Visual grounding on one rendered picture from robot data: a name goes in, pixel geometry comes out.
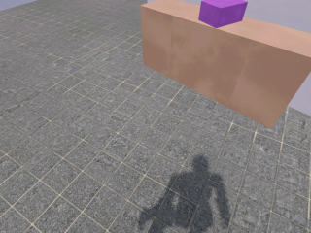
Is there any pedestal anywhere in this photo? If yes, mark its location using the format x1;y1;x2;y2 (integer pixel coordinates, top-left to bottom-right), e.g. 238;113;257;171
140;0;311;129

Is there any carton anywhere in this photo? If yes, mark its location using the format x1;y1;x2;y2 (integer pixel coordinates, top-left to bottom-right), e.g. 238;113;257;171
198;0;248;28

